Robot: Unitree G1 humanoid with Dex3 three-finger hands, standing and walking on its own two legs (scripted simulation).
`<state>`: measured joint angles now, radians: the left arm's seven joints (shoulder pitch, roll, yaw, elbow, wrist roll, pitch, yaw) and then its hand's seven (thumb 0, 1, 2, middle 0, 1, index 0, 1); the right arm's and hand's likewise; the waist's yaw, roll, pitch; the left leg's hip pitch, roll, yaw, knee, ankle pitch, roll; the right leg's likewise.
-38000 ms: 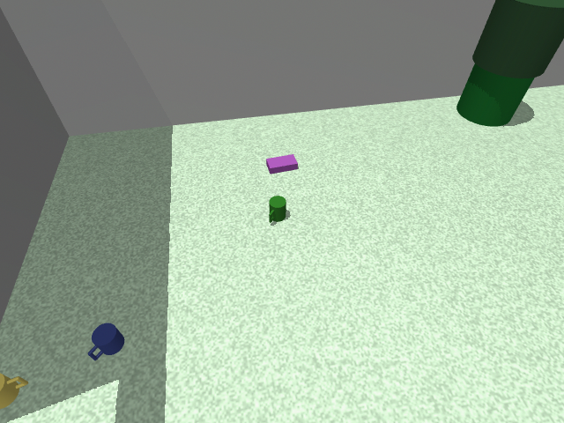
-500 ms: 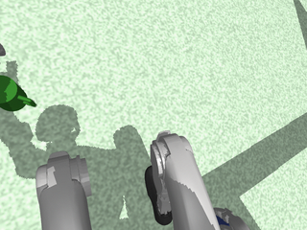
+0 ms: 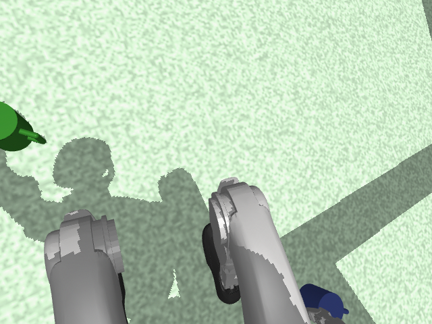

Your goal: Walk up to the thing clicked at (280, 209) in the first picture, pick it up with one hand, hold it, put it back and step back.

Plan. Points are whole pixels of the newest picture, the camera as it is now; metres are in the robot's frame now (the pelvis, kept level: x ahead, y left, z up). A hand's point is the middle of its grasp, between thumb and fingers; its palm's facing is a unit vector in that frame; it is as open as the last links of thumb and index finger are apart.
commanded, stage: approach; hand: left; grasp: from above
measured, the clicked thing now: (12, 130) +0.50 +0.30 -0.29
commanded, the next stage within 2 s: withdraw in 0.14 s
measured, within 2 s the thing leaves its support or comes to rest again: neither
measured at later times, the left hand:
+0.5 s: hand out of the picture +0.54 +0.32 -0.14, palm faces -0.35 -0.05 -0.94, open 13.6 cm
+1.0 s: hand out of the picture +0.47 +0.31 -0.19, palm faces -0.35 -0.09 -0.93, open 13.8 cm
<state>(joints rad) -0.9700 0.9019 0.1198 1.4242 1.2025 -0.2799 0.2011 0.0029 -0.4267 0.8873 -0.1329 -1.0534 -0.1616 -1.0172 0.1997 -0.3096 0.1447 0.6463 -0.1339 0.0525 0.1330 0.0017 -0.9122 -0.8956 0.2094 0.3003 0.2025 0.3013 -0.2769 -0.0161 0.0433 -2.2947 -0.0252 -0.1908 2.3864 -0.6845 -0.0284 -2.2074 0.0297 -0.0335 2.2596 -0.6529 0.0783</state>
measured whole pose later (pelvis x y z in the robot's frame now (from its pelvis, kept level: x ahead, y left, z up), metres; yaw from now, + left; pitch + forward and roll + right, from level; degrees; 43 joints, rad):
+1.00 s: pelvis +0.00 +0.01 -0.02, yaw -1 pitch +32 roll -12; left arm -1.03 0.85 0.08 1.47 1.39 -0.36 0.47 0.00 -0.47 0.93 -0.08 -1.10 -0.11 -1.06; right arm 0.08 -0.31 0.10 0.69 -0.18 0.04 0.12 0.00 -0.91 -0.89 0.21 0.30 0.20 0.30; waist -0.28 -0.06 -0.01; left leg -2.36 -0.04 -0.18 2.45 -0.66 -0.01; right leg -2.24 0.02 -0.03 2.32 -0.65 0.04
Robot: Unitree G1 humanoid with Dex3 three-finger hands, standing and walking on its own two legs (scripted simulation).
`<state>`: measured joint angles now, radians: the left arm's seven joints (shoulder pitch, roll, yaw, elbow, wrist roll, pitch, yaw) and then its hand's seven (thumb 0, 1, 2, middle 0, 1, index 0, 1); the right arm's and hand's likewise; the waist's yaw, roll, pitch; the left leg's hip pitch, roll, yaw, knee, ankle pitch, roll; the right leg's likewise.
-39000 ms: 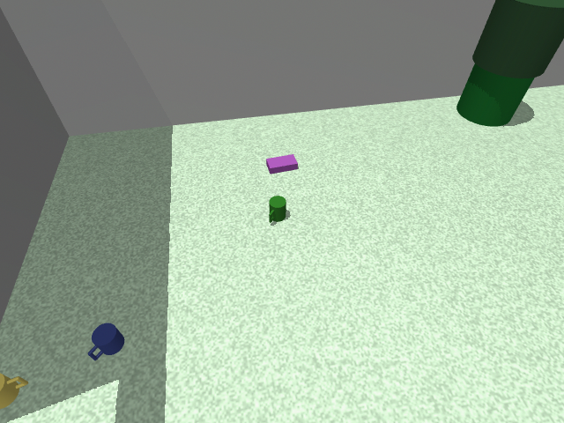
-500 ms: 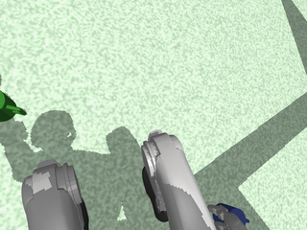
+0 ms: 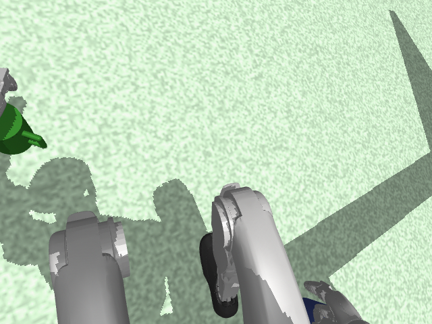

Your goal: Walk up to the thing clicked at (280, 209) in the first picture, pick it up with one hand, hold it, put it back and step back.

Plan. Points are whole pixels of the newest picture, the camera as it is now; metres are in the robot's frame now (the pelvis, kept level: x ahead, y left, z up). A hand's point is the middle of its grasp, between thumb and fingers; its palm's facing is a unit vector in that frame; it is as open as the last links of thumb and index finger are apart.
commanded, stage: rest palm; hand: left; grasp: from above
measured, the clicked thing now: (14, 132) +0.50 +0.29 -0.27
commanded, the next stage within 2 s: close in 1.20 s
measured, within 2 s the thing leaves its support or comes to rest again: neither
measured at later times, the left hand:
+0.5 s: hand out of the picture +0.49 +0.31 -0.23, palm faces -0.51 -0.13 -0.85, open 13.8 cm
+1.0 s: hand (1, 130) +0.49 +0.31 -0.24, palm faces -0.44 -0.11 -0.89, open 13.2 cm
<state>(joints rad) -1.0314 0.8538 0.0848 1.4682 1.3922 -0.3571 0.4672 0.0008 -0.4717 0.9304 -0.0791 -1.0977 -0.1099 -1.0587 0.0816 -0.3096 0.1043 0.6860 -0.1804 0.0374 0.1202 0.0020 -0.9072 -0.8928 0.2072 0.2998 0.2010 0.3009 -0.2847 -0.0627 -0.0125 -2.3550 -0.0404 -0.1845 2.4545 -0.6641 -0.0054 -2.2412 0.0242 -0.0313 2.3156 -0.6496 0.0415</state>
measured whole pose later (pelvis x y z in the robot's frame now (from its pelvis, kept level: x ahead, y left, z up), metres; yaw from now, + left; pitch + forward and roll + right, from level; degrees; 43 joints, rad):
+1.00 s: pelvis +0.01 +0.00 -0.01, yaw -4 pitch +31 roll -15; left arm -1.12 1.01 0.11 1.69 1.35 -0.24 0.52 0.00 -0.42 1.01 -0.11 -1.12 -0.13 -1.09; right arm 0.14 -0.30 0.24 0.63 -0.22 -0.12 0.19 0.00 -0.90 -0.90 0.21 0.30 0.20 0.30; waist -0.38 -0.10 0.10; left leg -2.37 -0.02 -0.24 2.53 -0.72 -0.01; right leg -2.26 0.05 -0.08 2.34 -0.65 0.07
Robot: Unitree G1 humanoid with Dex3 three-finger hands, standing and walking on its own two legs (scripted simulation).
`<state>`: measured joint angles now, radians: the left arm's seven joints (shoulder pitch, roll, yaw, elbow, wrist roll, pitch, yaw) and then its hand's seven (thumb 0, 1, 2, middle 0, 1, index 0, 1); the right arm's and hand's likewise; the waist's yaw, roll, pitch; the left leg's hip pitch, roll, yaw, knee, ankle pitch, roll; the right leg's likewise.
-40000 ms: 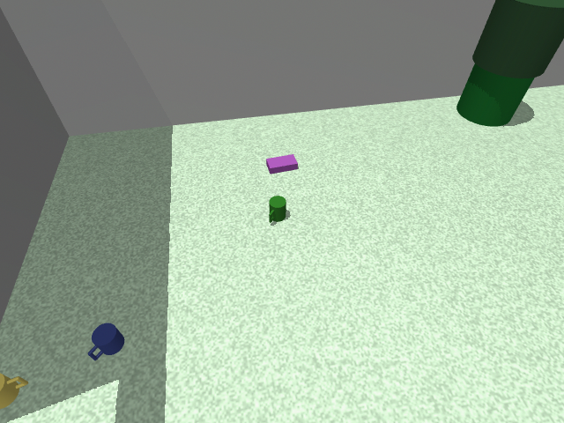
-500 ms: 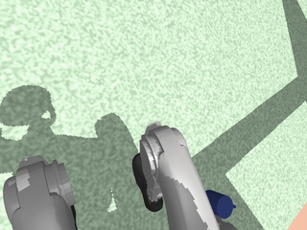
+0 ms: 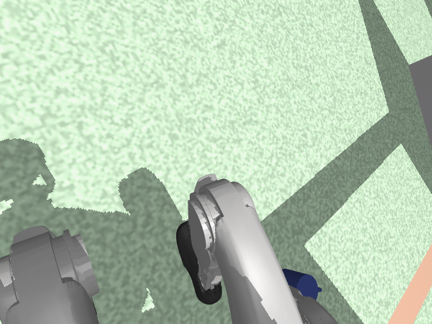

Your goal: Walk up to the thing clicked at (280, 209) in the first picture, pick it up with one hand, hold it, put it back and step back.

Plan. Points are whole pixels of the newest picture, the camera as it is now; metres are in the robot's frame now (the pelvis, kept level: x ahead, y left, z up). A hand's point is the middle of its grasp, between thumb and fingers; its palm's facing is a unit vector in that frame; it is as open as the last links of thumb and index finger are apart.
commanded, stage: rest palm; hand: left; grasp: from above
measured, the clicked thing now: out of the picture +0.47 +0.33 -0.26
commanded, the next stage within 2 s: close in 0.20 s
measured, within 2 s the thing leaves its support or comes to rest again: neither
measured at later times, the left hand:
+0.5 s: hand out of the picture +0.46 +0.34 -0.23, palm faces -0.44 -0.16 -0.88, open 12.7 cm
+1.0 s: hand out of the picture +0.46 +0.34 -0.23, palm faces -0.44 -0.16 -0.88, open 11.8 cm
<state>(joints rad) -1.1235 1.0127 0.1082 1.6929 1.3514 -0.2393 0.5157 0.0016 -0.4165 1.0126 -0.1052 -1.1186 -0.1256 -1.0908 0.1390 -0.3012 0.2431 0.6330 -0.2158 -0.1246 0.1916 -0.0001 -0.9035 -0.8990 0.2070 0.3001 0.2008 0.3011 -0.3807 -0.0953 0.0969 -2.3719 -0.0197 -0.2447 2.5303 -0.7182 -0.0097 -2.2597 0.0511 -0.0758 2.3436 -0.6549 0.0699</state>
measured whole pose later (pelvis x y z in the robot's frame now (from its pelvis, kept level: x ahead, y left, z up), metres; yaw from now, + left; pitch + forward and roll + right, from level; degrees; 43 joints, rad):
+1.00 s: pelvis +0.00 +0.00 +0.00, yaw -1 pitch +29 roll -15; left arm -1.11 1.07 0.13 1.72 1.33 -0.26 0.51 0.00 -0.23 0.93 -0.26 -1.15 -0.25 -1.10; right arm 0.13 -0.34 0.28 0.62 -0.23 -0.14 0.20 0.00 -0.91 -0.90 0.21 0.30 0.20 0.30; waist -0.39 -0.11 0.14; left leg -2.36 -0.01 -0.27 2.55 -0.72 -0.01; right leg -2.26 0.06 -0.09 2.35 -0.64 0.07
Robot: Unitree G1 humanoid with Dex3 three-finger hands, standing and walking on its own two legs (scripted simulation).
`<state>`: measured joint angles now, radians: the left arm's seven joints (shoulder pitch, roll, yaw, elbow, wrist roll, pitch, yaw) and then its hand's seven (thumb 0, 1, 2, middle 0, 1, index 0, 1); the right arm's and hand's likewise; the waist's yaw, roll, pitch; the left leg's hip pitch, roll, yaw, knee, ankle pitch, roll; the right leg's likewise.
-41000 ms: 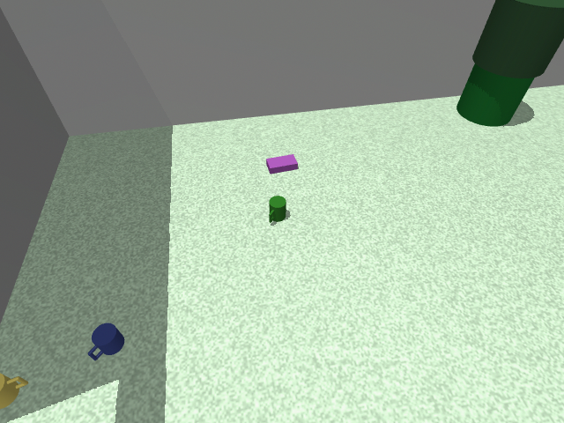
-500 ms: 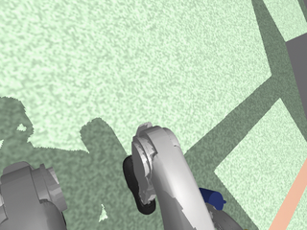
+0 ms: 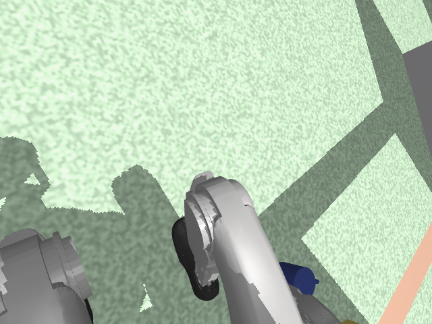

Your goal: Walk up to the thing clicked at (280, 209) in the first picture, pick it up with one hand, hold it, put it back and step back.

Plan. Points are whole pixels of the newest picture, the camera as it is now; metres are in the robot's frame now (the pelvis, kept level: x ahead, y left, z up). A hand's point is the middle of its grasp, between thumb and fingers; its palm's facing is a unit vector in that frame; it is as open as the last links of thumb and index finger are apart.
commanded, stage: close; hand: left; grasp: from above
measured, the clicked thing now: out of the picture +0.47 +0.33 -0.26
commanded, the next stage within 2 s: settle in 0.82 s
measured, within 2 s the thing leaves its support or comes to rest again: leaves its support in 1.36 s
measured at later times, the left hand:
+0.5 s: hand out of the picture +0.46 +0.35 -0.22, palm faces -0.44 -0.15 -0.89, open 11.1 cm
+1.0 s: hand out of the picture +0.46 +0.35 -0.22, palm faces -0.44 -0.15 -0.89, open 10.9 cm
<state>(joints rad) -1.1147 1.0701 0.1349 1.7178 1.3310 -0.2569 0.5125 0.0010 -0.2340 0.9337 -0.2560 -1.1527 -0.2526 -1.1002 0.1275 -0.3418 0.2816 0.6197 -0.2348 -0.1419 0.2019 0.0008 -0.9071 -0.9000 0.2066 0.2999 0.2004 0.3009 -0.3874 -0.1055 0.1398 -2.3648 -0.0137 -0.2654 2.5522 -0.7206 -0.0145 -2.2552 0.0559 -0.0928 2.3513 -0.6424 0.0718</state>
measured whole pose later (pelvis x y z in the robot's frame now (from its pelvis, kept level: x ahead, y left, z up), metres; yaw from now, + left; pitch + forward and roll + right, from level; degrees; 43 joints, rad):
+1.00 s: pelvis +0.00 +0.00 +0.00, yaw +0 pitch +29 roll -15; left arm -1.15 1.09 0.10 1.73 1.33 -0.26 0.52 0.01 -0.19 0.92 -0.47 -1.08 -0.39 -1.10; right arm 0.13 -0.36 0.29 0.61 -0.24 -0.15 0.19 0.00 -0.91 -0.90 0.21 0.30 0.20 0.30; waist -0.39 -0.11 0.16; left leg -2.36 -0.01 -0.26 2.54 -0.71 -0.01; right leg -2.24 0.05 -0.10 2.34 -0.63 0.08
